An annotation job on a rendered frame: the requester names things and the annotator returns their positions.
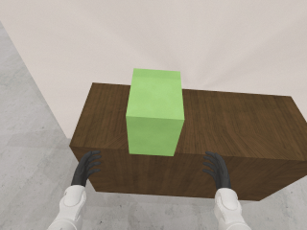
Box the carton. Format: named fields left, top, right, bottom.
left=126, top=68, right=185, bottom=156

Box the pedestal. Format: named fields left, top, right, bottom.
left=69, top=82, right=307, bottom=201

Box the robot left forearm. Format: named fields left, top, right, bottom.
left=47, top=185, right=87, bottom=230

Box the right robot hand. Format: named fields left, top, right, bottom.
left=202, top=151, right=232, bottom=191

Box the left robot hand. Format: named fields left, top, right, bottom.
left=71, top=150, right=102, bottom=187

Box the robot right forearm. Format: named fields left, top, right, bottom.
left=214, top=188, right=251, bottom=230

